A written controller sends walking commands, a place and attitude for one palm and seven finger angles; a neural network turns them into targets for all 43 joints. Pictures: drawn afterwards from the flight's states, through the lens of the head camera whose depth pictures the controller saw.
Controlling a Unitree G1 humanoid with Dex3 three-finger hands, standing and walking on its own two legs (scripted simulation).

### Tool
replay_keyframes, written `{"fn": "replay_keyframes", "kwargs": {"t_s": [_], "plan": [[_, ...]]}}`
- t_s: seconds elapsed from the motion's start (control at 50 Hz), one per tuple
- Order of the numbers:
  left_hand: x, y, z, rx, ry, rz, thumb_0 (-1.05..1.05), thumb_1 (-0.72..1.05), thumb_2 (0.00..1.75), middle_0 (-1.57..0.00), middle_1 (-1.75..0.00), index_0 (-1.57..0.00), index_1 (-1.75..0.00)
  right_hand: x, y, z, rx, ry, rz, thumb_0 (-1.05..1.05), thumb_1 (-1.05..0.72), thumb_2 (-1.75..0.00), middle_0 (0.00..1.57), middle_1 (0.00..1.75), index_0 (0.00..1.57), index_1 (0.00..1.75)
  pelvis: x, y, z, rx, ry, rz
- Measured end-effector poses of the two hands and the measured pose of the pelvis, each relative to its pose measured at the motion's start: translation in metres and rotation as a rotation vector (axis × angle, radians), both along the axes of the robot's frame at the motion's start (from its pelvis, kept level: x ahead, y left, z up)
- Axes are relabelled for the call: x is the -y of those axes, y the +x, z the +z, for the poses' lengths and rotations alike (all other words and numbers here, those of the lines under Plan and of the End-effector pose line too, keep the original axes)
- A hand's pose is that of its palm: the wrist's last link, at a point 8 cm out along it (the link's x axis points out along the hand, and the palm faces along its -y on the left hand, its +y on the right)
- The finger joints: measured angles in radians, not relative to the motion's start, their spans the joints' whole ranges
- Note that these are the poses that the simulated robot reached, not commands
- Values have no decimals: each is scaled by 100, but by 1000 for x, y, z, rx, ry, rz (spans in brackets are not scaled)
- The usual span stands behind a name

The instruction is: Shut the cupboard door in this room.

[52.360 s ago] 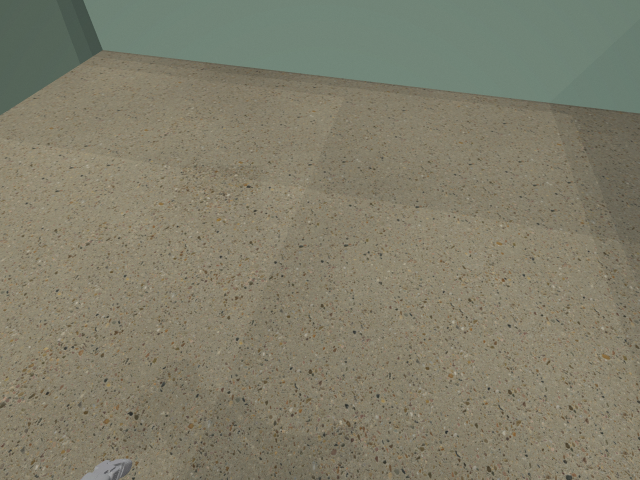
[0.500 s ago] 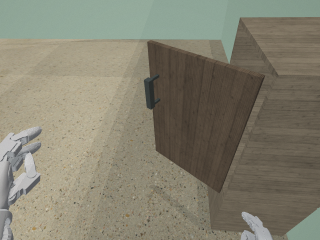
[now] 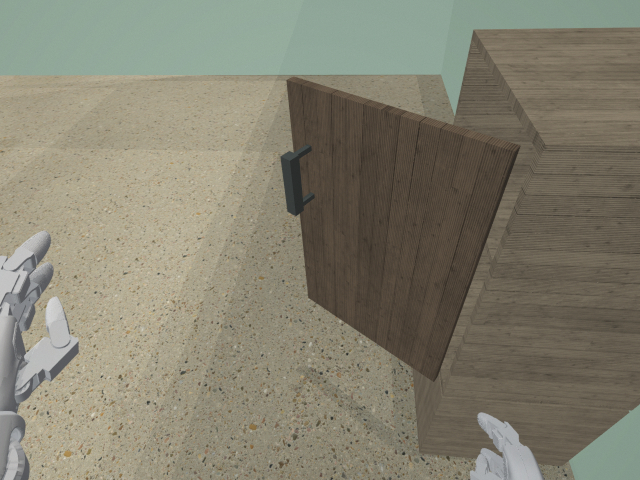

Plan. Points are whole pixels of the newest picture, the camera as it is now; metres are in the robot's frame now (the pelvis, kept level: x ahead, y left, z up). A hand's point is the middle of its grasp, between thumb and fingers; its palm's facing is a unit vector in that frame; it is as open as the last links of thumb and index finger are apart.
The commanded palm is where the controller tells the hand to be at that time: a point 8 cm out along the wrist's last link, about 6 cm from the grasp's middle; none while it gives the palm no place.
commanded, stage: step back with the hand held close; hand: left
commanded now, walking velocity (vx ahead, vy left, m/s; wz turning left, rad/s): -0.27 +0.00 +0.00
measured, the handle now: (300, 179) +0.61 +0.11 +0.06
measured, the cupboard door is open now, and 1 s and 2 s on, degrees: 55 55 55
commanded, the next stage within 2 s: stop stepping back and stand still in 1.88 s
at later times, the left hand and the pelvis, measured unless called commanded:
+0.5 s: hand (42, 363) +0.17 +0.28 +0.16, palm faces +0.36 -0.78 -0.51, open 7.4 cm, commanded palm +0.11 +0.32 +0.17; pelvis -0.04 +0.02 -0.01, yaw -2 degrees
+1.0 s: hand out of the picture +0.11 +0.29 +0.15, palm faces +0.44 -0.77 -0.47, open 7.4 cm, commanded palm +0.05 +0.33 +0.17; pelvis -0.10 +0.03 -0.03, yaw +0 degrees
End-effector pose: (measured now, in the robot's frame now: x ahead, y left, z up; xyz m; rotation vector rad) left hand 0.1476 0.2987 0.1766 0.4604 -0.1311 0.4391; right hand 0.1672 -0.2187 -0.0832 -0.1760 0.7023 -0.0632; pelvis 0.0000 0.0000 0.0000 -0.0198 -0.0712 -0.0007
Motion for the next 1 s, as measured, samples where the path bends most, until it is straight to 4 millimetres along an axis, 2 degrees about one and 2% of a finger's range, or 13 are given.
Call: {"fn": "replay_keyframes", "kwargs": {"t_s": [0.1,0.26,0.34,0.46,0.66,0.78,0.9,1.0], "plan": [[-4,3,5,4,55,-8,1,89,90,-21,-30,-21,-30,9,-5,-4,-40,-11,-29,2,-90,-90,20,30,20,30,1,-2,-2,-44,-8,0],[-2,7,-12,-68,61,-75,1,89,90,-21,-30,-21,-30,25,-18,-5,-88,-64,-111,2,-90,-90,20,30,20,30,-8,-9,-6,-86,-3,-16],[-4,5,-6,-49,98,-113,1,89,89,-21,-30,-21,-30,24,-26,-1,-85,-84,-136,2,-90,-90,20,30,20,30,-12,-17,-8,-89,1,-24],[-16,-10,4,13,146,-121,1,89,89,-21,-30,-21,-30,16,-41,7,-55,-95,-142,2,-90,-90,20,30,20,30,-18,-33,-11,-88,-2,-32],[-30,-45,-12,56,125,-83,1,89,89,-21,-30,-21,-30,2,-76,1,-46,-120,-113,1,-90,-90,20,30,20,30,-28,-64,-20,-73,-12,-23],[-34,-62,-10,124,151,-74,1,89,89,-21,-30,-21,-30,-3,-96,-6,-73,-133,-88,2,-90,-90,20,30,21,30,-29,-77,-25,-60,-19,-5],[-35,-73,-5,178,183,-79,1,89,90,-21,-30,-21,-30,-3,-107,-10,-73,-137,-76,2,-90,-90,20,30,21,30,-28,-87,-29,-52,-25,2],[-33,-79,-9,187,187,-95,1,89,90,-21,-30,-21,-30,0,-113,-10,-62,-138,-82,2,-90,-90,20,30,21,30,-27,-95,-33,-51,-25,-5]]}}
